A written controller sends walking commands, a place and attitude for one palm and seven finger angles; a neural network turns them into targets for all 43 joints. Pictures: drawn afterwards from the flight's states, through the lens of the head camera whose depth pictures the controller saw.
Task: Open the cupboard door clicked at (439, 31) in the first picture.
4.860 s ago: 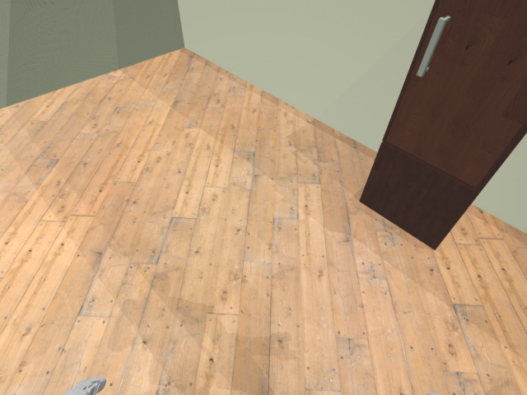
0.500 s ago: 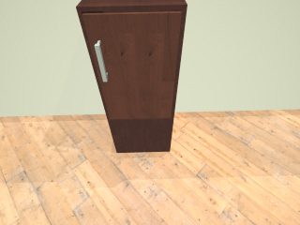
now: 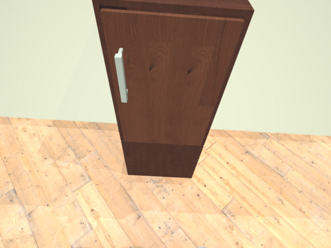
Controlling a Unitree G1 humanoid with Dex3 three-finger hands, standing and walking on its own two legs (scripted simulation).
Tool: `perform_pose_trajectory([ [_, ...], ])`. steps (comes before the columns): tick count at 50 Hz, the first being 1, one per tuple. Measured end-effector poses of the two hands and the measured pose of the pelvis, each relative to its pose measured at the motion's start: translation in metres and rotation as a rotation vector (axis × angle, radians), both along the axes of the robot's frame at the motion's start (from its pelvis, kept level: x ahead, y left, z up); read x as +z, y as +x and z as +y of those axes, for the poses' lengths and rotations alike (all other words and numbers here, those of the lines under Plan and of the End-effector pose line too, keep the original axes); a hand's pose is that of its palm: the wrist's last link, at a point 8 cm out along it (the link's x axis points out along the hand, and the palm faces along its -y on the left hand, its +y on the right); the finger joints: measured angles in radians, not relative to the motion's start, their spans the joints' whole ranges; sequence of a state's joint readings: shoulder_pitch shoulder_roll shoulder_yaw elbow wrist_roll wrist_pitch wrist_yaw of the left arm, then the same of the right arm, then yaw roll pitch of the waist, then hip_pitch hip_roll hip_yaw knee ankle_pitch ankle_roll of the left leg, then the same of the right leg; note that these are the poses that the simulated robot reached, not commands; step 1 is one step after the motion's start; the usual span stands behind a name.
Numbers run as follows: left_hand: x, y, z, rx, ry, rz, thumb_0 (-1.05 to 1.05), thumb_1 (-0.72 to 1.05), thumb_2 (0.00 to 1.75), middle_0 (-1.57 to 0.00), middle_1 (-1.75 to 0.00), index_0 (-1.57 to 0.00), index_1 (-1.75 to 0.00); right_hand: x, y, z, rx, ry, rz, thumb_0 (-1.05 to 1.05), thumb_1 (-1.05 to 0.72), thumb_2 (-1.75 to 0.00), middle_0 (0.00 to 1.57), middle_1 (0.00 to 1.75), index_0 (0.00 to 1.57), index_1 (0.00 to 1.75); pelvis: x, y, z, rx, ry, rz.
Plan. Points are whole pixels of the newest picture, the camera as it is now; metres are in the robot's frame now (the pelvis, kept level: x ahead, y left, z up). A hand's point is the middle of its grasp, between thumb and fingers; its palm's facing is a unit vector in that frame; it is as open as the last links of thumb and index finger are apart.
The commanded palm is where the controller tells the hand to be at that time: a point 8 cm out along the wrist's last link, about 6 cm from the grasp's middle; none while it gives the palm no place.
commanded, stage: come to a stop and stand still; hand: left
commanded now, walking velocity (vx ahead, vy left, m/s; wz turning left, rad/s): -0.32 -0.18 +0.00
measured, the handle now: (122, 76) +0.58 +0.19 +0.07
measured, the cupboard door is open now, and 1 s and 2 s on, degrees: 0 0 0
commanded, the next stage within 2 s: look again from close up in 1.58 s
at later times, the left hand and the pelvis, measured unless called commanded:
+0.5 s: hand out of the picture +0.09 +0.14 -0.15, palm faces +0.06 -0.96 -0.26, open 7.3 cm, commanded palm none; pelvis +0.02 -0.05 +0.00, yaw +1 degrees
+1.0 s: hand out of the picture -0.02 +0.19 -0.17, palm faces +0.06 -0.98 -0.18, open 7.4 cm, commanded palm none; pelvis +0.00 +0.00 +0.01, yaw +0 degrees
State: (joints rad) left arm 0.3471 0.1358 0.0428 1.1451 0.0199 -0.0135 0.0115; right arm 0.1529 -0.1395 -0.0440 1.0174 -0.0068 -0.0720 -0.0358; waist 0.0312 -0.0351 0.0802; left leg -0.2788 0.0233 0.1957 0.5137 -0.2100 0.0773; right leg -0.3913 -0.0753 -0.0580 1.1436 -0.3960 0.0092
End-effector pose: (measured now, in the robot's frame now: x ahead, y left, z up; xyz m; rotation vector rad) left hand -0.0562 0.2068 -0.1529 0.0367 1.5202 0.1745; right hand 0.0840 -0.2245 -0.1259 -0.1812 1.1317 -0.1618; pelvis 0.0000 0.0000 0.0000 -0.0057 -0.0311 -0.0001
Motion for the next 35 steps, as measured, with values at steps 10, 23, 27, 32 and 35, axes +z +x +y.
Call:
perform_pose_trajectory([
  [10, 0.013, 0.132, 0.012, -0.074, 0.095, -0.228, 0.01, 0.93, 0.9, -0.19, -0.3, -0.2, -0.3, -0.007, -0.027, -0.016, -0.058, 0.011, 0.171, -0.01, -0.94, -0.9, 0.2, 0.3, 0.2, 0.3, 0.005, 0.03, -0.016, 0.007, 0.01, -0.002],
  [23, 0.031, 0.144, -0.025, -0.111, 0.148, -0.272, 0.01, 0.91, 0.9, -0.2, -0.3, -0.2, -0.3, -0.032, -0.046, -0.054, -0.087, 0.079, 0.256, 0.0, -0.91, -0.9, 0.19, 0.3, 0.2, 0.3, 0.001, 0.02, -0.048, 0.011, 0.028, 0.015],
  [27, 0.033, 0.129, -0.022, -0.076, 0.15, -0.282, 0.01, 0.92, 0.9, -0.2, -0.3, -0.21, -0.3, -0.026, -0.047, -0.056, -0.049, 0.066, 0.249, 0.0, -0.91, -0.9, 0.19, 0.3, 0.19, 0.3, 0.004, 0.011, -0.046, 0.023, 0.03, 0.022],
  [32, 0.028, 0.096, -0.006, -0.041, 0.136, -0.262, 0.01, 0.91, 0.9, -0.2, -0.3, -0.21, -0.3, -0.016, -0.041, -0.049, -0.007, 0.034, 0.203, 0.01, -0.91, -0.9, 0.19, 0.3, 0.19, 0.3, 0.005, -0.003, -0.034, 0.025, 0.028, 0.027],
  [35, 0.017, 0.072, 0.009, -0.025, 0.116, -0.223, 0.01, 0.91, 0.9, -0.2, -0.3, -0.21, -0.3, -0.009, -0.04, -0.039, 0.006, 0.006, 0.155, 0.0, -0.91, -0.9, 0.19, 0.3, 0.19, 0.3, 0.002, -0.011, -0.021, 0.016, 0.013, 0.028],
])
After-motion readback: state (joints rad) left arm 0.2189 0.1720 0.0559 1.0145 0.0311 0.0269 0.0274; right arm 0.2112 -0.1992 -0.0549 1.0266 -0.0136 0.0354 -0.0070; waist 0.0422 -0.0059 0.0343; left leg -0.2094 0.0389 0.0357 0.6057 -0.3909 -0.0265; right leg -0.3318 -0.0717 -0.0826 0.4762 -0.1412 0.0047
